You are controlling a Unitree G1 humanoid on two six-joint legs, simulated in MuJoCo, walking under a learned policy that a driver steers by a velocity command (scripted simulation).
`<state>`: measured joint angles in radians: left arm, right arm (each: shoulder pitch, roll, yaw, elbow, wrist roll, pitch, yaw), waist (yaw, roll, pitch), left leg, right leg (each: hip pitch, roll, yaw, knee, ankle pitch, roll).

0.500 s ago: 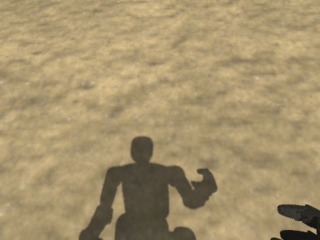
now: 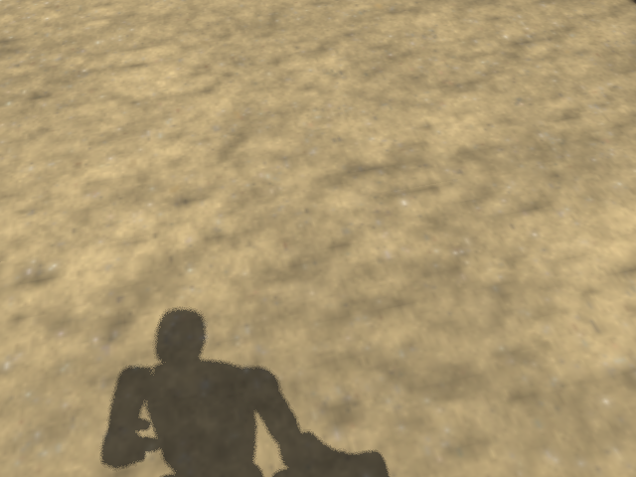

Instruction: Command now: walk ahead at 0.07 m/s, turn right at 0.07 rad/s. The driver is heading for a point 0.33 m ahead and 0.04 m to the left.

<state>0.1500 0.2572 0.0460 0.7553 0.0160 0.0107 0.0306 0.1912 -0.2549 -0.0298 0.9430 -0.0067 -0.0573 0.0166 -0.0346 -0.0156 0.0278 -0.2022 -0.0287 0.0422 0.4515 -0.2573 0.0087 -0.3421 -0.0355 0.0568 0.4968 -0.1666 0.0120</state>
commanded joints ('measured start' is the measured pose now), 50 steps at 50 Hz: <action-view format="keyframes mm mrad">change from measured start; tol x2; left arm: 1 1 119 27 -51 -2 0 4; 3 -34 93 20 -53 1 -6 -10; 7 -1 105 23 -21 -8 -27 -15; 23 -39 96 26 107 -14 -18 -11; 50 -17 69 8 294 -17 0 6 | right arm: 1 70 -56 4 -33 -12 -1 -12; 2 25 -92 -2 -36 -8 10 -17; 4 17 -118 -8 -23 -7 27 -29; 22 2 -123 -10 77 3 63 -50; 50 142 -53 16 141 -1 40 -59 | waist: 1 -16 -146 -134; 2 -1 -116 -79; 4 11 -84 -47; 9 19 -25 -101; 13 15 0 -104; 34 20 7 -11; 50 31 18 18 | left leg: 1 -75 56 -27 -26 -70 -11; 8 -37 78 -43 -12 144 -20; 12 -1 81 -43 -3 183 -28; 21 27 80 -39 -20 150 -27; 38 -39 68 -30 -60 17 -22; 50 -62 63 -30 -72 -10 -15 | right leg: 1 216 -151 159 -90 137 -143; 2 167 -92 122 -89 47 -108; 3 153 -63 96 -76 64 -85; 8 221 -44 65 3 368 -83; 10 237 -44 62 14 429 -90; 12 237 -42 59 15 443 -95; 36 182 7 7 -54 112 -58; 50 164 15 -3 -67 47 -48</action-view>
